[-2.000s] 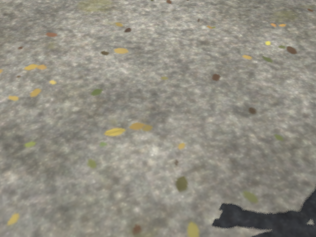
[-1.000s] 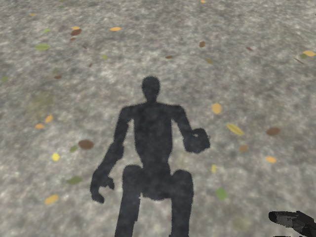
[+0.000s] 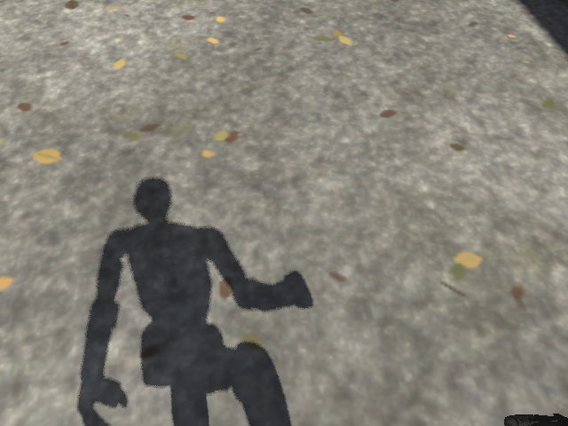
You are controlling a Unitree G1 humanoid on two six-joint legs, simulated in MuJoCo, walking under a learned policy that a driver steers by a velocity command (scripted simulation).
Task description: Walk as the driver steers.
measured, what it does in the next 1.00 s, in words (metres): walks ahead, turning left: left foot, then right foot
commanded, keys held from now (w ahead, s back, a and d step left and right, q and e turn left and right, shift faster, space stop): w+shift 0.42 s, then shift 0.04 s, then q+shift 0.54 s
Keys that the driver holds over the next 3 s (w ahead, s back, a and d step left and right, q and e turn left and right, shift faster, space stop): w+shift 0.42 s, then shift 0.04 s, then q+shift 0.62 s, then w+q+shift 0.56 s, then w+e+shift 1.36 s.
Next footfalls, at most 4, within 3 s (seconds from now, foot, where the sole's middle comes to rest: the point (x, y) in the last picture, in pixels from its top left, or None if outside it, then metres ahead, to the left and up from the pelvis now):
0.20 left None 0.45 0.13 -0.78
0.64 right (370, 301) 0.89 -0.12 -0.78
1.10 left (282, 324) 0.80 0.12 -0.78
1.52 right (320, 243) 1.08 0.03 -0.78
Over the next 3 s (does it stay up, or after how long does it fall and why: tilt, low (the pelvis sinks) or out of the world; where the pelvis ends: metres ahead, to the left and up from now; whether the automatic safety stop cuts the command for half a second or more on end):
stays up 1.76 0.88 -0.02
